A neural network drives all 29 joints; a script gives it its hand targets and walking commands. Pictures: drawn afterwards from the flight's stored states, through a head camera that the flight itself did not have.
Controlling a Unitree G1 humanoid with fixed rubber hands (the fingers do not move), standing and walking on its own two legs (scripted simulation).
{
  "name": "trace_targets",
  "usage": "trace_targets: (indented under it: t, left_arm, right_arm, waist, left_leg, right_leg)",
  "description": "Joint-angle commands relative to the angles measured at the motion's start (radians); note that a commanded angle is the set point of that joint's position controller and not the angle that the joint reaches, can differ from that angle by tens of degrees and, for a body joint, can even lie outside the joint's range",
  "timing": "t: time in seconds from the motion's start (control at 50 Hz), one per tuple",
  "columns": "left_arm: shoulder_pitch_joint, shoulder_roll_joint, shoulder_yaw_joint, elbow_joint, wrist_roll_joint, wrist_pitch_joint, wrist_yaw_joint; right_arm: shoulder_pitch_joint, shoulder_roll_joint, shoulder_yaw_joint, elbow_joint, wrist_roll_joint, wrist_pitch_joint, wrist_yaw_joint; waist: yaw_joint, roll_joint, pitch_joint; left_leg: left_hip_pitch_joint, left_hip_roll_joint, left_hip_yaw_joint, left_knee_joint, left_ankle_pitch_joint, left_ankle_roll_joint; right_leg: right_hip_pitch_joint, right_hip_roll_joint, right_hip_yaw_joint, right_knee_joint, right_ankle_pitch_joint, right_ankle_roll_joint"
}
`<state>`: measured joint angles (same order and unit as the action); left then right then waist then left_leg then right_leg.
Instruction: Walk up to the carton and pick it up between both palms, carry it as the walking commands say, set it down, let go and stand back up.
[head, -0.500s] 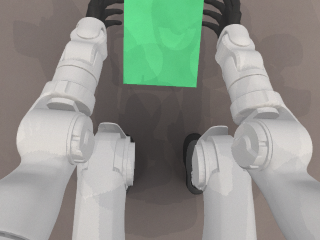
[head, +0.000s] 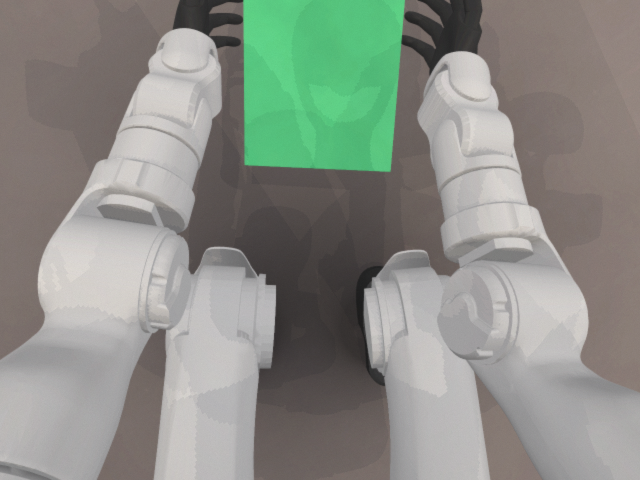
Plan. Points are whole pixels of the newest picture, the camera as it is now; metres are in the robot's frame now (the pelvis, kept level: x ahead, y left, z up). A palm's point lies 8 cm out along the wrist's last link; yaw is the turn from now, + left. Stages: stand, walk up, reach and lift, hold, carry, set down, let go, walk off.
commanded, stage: reach and lift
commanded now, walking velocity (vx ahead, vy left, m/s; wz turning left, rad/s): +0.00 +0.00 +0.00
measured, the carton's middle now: (325, 54) +0.55 +0.00 -0.24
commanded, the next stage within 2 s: none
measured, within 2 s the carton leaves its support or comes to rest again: neither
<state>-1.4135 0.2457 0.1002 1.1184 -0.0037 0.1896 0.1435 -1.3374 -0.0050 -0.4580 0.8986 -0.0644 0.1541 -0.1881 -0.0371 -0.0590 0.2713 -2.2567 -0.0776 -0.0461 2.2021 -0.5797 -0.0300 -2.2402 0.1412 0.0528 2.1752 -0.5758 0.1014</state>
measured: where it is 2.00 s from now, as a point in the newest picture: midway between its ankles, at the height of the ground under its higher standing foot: (310, 346)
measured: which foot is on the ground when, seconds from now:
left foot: down 0.00-1.00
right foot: down 0.00-1.00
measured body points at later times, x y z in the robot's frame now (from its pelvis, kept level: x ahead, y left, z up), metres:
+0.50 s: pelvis +0.00 +0.00 +0.03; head +0.33 +0.04 +0.32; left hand +0.54 +0.14 -0.12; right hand +0.53 -0.11 -0.09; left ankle +0.11 +0.12 -0.34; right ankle +0.12 -0.13 -0.34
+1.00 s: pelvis +0.00 +0.00 +0.07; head +0.30 +0.04 +0.41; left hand +0.52 +0.14 -0.04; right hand +0.51 -0.11 -0.02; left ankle +0.11 +0.12 -0.34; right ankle +0.12 -0.13 -0.34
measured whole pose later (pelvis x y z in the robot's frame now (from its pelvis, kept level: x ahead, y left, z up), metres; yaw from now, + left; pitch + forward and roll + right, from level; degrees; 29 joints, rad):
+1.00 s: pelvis +0.00 +0.00 +0.07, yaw +2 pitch +40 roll -3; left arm -1.24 0.08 0.24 0.95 0.16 0.29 0.20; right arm -1.11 0.16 -0.57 0.65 -0.23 0.23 -0.22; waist -0.04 -0.02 0.02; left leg -2.11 -0.15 -0.10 1.94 -0.53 -0.06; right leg -2.08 0.15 0.08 1.93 -0.55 0.10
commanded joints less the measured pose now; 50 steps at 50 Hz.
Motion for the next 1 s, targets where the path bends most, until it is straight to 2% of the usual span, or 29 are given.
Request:
trace_targets:
  t: [0.0, 0.16, 0.32, 0.6, 0.98]
  left_arm:
    - [-0.653, -0.964, -0.223, -0.274, -0.060, -0.079, -0.266]
    - [-0.656, -1.046, -0.235, -0.294, -0.060, -0.053, -0.269]
    - [-0.635, -1.112, -0.256, -0.306, -0.056, -0.035, -0.252]
    - [-0.593, -1.165, -0.260, -0.346, -0.021, -0.019, -0.226]
    - [-0.512, -1.220, -0.205, -0.334, 0.051, 0.003, -0.227]
  right_arm:
    - [-0.536, 0.961, 0.386, -0.019, 0.049, 0.037, 0.264]
    - [-0.560, 0.994, 0.419, -0.090, 0.022, 0.059, 0.250]
    - [-0.565, 1.017, 0.459, -0.142, 0.013, 0.073, 0.249]
    - [-0.483, 1.077, 0.473, -0.134, -0.003, 0.096, 0.263]
    - [-0.397, 1.126, 0.432, -0.099, -0.063, 0.108, 0.256]
  waist:
    - [0.047, 0.095, -1.192]
    - [0.019, 0.102, -1.298]
    - [0.000, 0.126, -1.375]
    - [-0.003, 0.144, -1.416]
    - [-0.004, 0.133, -1.389]
  left_leg:
    - [0.609, -0.077, 0.101, -0.208, 0.312, 0.032]
    - [0.632, -0.089, 0.115, -0.234, 0.311, 0.015]
    - [0.672, -0.099, 0.120, -0.264, 0.324, 0.000]
    - [0.752, -0.109, 0.116, -0.338, 0.340, -0.013]
    - [0.809, -0.121, 0.111, -0.463, 0.270, -0.016]
  right_leg:
    - [0.517, 0.057, -0.151, -0.153, 0.289, -0.062]
    - [0.586, 0.058, -0.160, -0.188, 0.305, -0.061]
    - [0.629, 0.056, -0.164, -0.218, 0.319, -0.060]
    - [0.635, 0.062, -0.162, -0.284, 0.320, -0.057]
    - [0.691, 0.075, -0.144, -0.423, 0.256, -0.057]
